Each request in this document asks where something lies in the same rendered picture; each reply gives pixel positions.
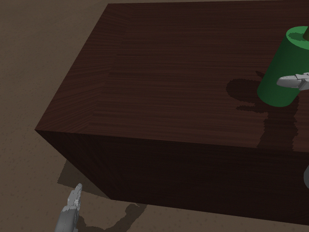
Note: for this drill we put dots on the left robot hand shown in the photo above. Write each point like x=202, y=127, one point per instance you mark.
x=69, y=214

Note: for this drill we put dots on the right robot hand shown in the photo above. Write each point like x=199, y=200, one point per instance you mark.
x=295, y=81

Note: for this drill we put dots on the bottle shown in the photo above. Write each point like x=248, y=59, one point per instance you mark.
x=292, y=57

